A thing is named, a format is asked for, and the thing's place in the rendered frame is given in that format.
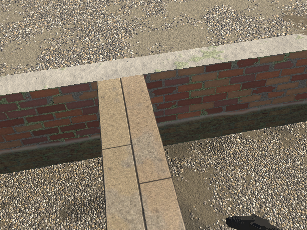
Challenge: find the robot right hand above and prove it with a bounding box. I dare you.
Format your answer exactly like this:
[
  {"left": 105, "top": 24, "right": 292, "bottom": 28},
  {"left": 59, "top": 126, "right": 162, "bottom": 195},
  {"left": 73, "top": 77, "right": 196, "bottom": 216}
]
[{"left": 225, "top": 214, "right": 283, "bottom": 230}]

